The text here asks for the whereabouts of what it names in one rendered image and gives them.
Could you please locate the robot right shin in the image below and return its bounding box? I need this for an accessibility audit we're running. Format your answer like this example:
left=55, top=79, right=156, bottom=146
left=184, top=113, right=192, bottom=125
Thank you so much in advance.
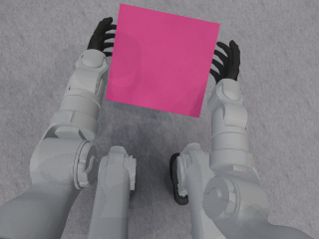
left=176, top=143, right=209, bottom=196

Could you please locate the right robot forearm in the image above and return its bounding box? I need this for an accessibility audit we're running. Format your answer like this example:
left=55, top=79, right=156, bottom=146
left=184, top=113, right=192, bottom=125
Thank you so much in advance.
left=207, top=79, right=264, bottom=191

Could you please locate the carton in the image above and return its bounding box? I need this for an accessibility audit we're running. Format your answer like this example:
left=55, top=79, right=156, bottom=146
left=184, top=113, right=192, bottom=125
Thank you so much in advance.
left=105, top=3, right=220, bottom=118

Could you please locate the robot left thigh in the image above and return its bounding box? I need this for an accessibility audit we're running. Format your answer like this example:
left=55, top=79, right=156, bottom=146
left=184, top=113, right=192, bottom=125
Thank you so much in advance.
left=87, top=152, right=137, bottom=239

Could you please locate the right robot hand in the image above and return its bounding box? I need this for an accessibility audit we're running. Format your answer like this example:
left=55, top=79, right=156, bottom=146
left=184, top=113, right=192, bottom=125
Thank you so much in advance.
left=209, top=40, right=240, bottom=84

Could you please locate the right robot upper arm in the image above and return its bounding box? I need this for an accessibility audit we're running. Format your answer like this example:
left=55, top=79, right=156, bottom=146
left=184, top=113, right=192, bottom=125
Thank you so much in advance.
left=201, top=174, right=314, bottom=239

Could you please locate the left robot hand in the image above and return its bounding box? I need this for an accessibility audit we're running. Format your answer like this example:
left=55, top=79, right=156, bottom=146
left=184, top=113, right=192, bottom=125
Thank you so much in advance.
left=87, top=17, right=117, bottom=57

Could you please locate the left robot upper arm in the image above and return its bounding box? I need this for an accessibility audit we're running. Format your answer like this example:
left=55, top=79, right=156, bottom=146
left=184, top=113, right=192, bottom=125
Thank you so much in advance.
left=0, top=137, right=99, bottom=239

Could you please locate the left robot forearm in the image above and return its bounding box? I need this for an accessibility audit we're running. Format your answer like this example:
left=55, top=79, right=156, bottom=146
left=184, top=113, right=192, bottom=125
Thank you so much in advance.
left=29, top=49, right=109, bottom=179

